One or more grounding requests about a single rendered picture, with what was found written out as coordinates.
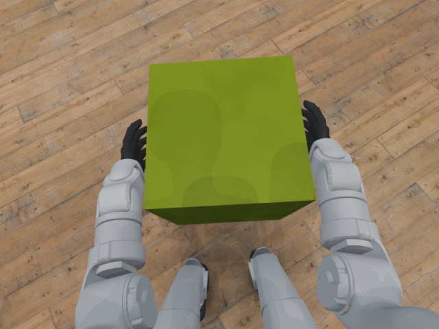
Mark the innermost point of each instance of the right robot thigh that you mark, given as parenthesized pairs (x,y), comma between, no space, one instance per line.
(281,306)

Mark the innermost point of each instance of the carton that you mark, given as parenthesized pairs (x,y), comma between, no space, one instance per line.
(226,142)

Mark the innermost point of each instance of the robot left forearm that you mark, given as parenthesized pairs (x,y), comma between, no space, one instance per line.
(118,248)

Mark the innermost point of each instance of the robot right hand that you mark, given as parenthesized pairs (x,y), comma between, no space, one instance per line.
(316,124)

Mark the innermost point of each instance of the robot right upper arm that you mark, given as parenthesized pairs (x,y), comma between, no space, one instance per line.
(364,292)

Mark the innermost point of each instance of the robot right forearm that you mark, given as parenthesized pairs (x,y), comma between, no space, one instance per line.
(346,225)

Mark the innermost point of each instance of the left robot foot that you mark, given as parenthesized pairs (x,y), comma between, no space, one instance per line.
(202,310)

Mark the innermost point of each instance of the robot left upper arm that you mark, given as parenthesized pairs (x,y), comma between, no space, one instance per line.
(122,302)

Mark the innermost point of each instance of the robot left hand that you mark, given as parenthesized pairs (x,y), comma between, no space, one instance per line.
(132,144)

